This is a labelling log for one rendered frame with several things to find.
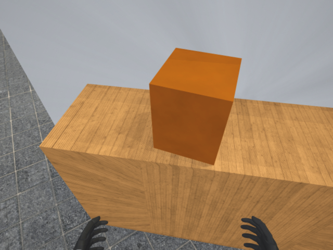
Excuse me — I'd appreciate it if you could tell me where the left robot hand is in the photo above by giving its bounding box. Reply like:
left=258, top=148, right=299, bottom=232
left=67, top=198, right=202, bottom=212
left=73, top=216, right=108, bottom=250

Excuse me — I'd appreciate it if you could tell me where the pedestal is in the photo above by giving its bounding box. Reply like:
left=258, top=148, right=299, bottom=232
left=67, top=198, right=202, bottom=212
left=39, top=84, right=333, bottom=250

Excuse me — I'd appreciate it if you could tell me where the right robot hand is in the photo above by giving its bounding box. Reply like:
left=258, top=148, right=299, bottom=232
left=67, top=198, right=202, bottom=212
left=240, top=216, right=279, bottom=250

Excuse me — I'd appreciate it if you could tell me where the carton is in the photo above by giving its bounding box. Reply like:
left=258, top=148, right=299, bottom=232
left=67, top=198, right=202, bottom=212
left=149, top=48, right=242, bottom=165

